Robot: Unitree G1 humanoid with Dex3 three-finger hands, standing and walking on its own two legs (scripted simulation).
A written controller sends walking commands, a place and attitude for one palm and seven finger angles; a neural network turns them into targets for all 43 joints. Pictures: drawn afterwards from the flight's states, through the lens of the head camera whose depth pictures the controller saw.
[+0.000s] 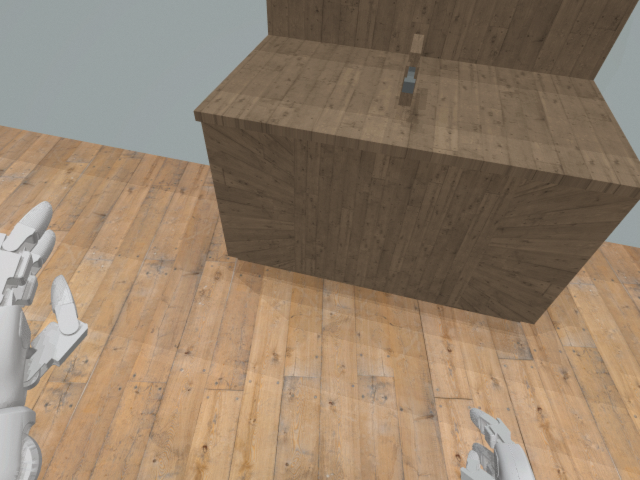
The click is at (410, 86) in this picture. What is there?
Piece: tap's lever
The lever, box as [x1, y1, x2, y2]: [402, 78, 415, 93]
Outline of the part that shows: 405,78 402,91 412,93 415,79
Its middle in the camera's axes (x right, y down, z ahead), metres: +0.22 -0.39 +0.98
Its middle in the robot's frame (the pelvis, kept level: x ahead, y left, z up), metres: +1.01 -0.16 +0.04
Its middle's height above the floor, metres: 0.81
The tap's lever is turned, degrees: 0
